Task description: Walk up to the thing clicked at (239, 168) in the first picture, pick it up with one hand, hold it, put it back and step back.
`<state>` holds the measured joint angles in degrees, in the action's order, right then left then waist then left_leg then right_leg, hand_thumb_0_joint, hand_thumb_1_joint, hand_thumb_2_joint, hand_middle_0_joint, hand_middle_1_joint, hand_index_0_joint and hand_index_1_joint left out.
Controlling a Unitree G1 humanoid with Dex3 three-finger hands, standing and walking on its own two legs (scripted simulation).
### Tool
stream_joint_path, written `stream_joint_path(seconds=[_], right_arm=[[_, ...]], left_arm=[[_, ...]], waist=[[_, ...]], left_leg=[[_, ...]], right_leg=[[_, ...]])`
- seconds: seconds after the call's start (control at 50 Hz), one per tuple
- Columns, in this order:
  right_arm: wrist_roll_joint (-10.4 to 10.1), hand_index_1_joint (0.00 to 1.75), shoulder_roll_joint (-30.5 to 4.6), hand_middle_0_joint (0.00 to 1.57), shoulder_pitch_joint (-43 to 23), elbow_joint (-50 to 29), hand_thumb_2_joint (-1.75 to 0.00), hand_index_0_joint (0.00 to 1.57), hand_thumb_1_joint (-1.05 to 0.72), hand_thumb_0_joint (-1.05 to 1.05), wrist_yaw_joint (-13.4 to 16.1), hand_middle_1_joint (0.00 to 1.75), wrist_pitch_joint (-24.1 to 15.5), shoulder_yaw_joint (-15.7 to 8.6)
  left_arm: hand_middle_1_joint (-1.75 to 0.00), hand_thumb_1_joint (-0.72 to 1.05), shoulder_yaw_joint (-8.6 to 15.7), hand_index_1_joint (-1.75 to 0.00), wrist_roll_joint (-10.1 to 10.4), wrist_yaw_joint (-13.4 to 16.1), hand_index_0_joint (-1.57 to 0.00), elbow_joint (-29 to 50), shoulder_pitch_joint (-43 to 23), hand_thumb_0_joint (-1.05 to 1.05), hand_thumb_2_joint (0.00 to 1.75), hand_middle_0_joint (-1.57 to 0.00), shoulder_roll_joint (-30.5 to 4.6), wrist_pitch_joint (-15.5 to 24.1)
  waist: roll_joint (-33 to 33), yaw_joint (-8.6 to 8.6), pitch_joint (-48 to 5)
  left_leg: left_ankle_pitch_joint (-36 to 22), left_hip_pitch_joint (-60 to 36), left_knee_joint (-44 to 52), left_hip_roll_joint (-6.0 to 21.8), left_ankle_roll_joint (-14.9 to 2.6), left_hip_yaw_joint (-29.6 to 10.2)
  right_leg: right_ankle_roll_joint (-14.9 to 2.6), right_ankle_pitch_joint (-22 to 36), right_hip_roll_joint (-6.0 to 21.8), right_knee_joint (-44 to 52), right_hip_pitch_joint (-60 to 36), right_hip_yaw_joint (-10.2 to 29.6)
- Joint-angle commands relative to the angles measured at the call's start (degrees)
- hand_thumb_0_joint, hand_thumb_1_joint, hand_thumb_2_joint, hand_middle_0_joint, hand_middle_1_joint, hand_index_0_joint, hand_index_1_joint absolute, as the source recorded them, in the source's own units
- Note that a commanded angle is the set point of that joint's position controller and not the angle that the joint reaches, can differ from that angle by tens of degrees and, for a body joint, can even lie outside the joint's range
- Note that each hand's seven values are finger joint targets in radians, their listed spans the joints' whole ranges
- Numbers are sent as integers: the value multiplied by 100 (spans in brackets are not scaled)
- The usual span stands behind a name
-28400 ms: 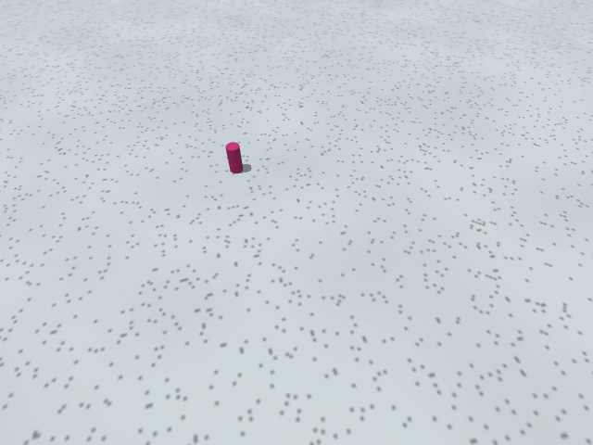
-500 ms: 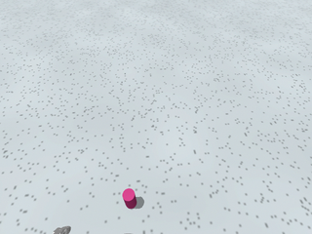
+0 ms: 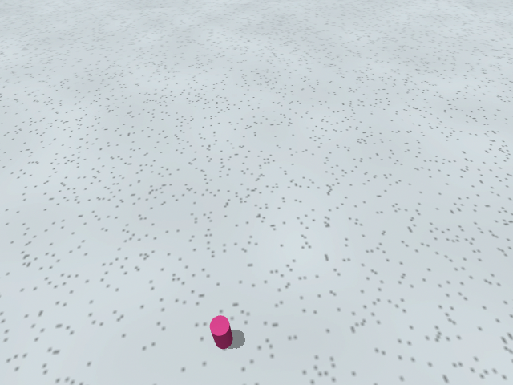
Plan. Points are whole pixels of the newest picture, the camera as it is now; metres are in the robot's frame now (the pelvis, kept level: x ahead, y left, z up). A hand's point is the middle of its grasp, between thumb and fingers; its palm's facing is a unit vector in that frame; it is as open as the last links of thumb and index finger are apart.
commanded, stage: stand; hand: left
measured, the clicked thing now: (221, 332) +0.41 +0.18 -0.70
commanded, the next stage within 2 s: step back in 1.32 s
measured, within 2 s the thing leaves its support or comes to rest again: neither
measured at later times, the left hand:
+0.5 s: hand out of the picture +0.08 +0.24 -0.16, palm faces -0.02 -0.94 -0.34, open 7.4 cm
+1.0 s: hand out of the picture +0.09 +0.24 -0.15, palm faces -0.02 -0.94 -0.35, open 7.4 cm
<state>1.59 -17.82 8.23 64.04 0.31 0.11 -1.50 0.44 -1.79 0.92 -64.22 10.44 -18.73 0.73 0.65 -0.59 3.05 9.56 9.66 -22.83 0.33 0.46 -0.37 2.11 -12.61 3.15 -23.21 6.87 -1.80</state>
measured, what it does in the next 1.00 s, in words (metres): stands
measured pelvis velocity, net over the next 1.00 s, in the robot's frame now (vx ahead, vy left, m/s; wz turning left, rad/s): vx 0.02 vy -0.01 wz -0.01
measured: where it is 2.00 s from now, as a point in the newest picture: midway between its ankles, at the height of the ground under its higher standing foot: outside the picture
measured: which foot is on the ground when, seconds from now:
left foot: down 0.00-1.00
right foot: down 0.00-1.00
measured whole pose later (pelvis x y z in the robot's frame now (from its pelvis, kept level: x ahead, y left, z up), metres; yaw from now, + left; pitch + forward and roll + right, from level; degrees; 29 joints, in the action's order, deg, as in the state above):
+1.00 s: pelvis +0.02 -0.01 +0.00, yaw -1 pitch -3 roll +0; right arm 1.1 -19.2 6.0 66.3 0.3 -0.2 -0.5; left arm 0.9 -1.1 0.5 -66.5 6.3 -19.1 0.9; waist 0.4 0.2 2.9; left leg 8.7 6.9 -18.3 1.6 1.6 -0.1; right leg 1.2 -11.6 1.8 -18.7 4.4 -1.7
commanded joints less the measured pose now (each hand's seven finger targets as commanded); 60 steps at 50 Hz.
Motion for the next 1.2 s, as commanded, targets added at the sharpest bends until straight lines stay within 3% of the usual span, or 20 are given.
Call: stream_joint_path(seconds=[0.0,0.22,0.26,0.42,0.5,0.64,0.72,0.8,0.9,1.0,1.1,1.18], right_arm=[[-26,30,-1094,20,-181,-244,-90,20,-90,0,43,30,-125,-181],[-52,30,-1192,20,-223,-127,-90,20,-90,0,56,30,-154,-124],[-56,30,-1202,20,-263,-109,-90,20,-90,0,60,30,-142,-117],[-65,30,-1247,20,-284,-64,-90,20,-90,0,67,30,-151,-96],[-74,30,-1228,20,-300,-57,-90,20,-90,0,60,30,-145,-79],[-72,30,-1256,20,-369,-76,-90,20,-90,0,70,30,-173,-82],[-74,30,-1297,20,-385,-59,-90,20,-90,0,66,30,-161,-84],[-73,30,-1271,20,-406,-73,-90,20,-90,0,58,30,-166,-79],[-66,30,-1321,20,-408,-62,-90,20,-90,0,59,30,-152,-92],[-77,30,-1290,20,-383,-75,-90,20,-90,0,44,30,-174,-82],[-73,30,-1307,20,-400,-50,-90,20,-90,0,40,30,-163,-80],[-80,30,-1333,20,-415,-79,-90,20,-90,0,44,30,-172,-84]], left_arm=[[-30,90,189,-30,32,57,-20,247,-306,0,90,-20,-1111,121],[-30,90,201,-30,78,52,-20,89,-383,0,90,-20,-1148,128],[-30,90,196,-30,76,49,-20,61,-384,0,90,-20,-1152,111],[-30,90,212,-30,86,36,-20,46,-469,0,90,-20,-1165,115],[-30,90,226,-30,86,35,-20,43,-538,0,90,-20,-1185,116],[-30,90,243,-30,106,34,-20,64,-581,0,90,-20,-1182,123],[-30,90,238,-30,97,22,-20,59,-615,0,90,-20,-1167,107],[-30,90,237,-30,91,23,-20,79,-609,0,90,-20,-1202,123],[-30,90,245,-30,100,17,-20,95,-644,0,90,-20,-1212,112],[-30,90,248,-30,106,7,-20,105,-637,0,90,-20,-1263,125],[-30,90,232,-30,110,-2,-20,105,-566,0,90,-20,-1221,103],[-30,90,244,-30,101,-4,-20,131,-560,0,90,-20,-1256,115]], waist=[[-77,44,-56],[-53,28,-282],[-96,26,-178],[-12,32,-349],[-79,33,-257],[-29,30,-437],[-43,37,-320],[-76,46,-422],[-60,57,-367],[-73,82,-421],[-26,59,-347],[-53,62,-423]], left_leg=[[350,48,573,516,-128,-514],[-399,-205,552,600,-130,-447],[-259,-184,613,580,-106,-454],[-607,-314,600,642,-104,-409],[-453,-205,683,630,-96,-408],[-1133,-410,612,693,-96,-366],[-698,-316,686,685,-81,-375],[-941,-412,639,715,-85,-375],[-633,-363,694,693,-87,-354],[-861,-371,692,709,-74,-366],[-572,-378,756,695,-61,-365],[-785,-474,685,730,-102,-362]], right_leg=[[-249,-304,410,697,268,471],[-267,511,467,695,-16,497],[-254,285,430,734,87,461],[-252,721,476,738,-88,485],[-240,553,452,785,-75,463],[-229,1199,473,698,-210,431],[-226,764,459,799,-119,438],[-222,981,478,791,-155,434],[-233,750,476,825,-122,457],[-248,933,481,798,-182,458],[-252,586,439,856,-50,433],[-273,878,488,801,-95,480]])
